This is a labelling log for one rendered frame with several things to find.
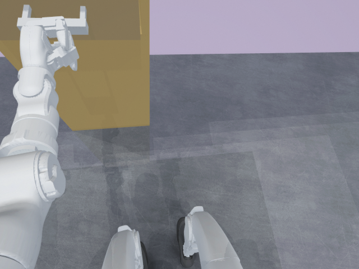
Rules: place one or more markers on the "left robot upper arm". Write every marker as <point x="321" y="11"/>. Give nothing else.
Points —
<point x="29" y="183"/>

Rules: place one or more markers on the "left robot shin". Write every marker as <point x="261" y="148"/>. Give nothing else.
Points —
<point x="139" y="262"/>

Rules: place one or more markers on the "robot left forearm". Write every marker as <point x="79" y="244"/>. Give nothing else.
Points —
<point x="35" y="126"/>

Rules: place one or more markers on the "robot shin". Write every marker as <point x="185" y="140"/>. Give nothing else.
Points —
<point x="191" y="248"/>
<point x="139" y="262"/>

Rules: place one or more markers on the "drawer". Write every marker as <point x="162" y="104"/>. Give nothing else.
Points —
<point x="107" y="19"/>

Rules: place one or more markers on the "handle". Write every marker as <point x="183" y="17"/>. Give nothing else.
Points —
<point x="76" y="26"/>

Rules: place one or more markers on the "right robot shin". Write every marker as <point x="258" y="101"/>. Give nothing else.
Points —
<point x="191" y="248"/>

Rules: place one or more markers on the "robot left hand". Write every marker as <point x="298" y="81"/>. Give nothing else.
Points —
<point x="36" y="50"/>

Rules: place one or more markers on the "cabinet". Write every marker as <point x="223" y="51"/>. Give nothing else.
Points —
<point x="111" y="87"/>

